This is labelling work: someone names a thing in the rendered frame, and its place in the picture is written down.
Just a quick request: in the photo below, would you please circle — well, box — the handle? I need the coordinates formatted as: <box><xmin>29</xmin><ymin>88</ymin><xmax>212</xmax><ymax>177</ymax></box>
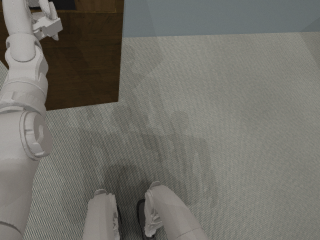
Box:
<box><xmin>1</xmin><ymin>0</ymin><xmax>76</xmax><ymax>10</ymax></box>

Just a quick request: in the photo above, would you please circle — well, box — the cabinet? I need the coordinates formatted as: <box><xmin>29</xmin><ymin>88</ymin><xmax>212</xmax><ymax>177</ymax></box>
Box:
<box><xmin>0</xmin><ymin>0</ymin><xmax>124</xmax><ymax>111</ymax></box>

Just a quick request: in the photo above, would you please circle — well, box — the robot left thigh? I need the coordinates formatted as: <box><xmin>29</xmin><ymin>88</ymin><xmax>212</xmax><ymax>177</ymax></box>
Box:
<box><xmin>82</xmin><ymin>193</ymin><xmax>118</xmax><ymax>240</ymax></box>

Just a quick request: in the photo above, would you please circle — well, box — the drawer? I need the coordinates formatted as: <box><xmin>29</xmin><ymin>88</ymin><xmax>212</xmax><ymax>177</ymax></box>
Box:
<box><xmin>0</xmin><ymin>0</ymin><xmax>115</xmax><ymax>11</ymax></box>

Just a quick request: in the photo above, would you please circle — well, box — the right robot foot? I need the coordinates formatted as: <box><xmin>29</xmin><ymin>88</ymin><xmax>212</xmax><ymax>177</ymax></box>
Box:
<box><xmin>136</xmin><ymin>199</ymin><xmax>156</xmax><ymax>240</ymax></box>

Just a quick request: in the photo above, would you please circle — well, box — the robot left forearm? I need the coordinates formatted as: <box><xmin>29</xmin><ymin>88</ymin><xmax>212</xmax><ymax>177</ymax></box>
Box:
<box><xmin>0</xmin><ymin>33</ymin><xmax>49</xmax><ymax>120</ymax></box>

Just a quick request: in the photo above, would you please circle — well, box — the robot left upper arm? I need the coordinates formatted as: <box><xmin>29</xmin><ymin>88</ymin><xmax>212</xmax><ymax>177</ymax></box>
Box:
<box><xmin>0</xmin><ymin>110</ymin><xmax>53</xmax><ymax>240</ymax></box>

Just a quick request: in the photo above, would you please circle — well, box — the robot left hand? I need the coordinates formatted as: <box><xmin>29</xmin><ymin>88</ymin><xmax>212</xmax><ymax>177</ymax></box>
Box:
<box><xmin>2</xmin><ymin>0</ymin><xmax>63</xmax><ymax>41</ymax></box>

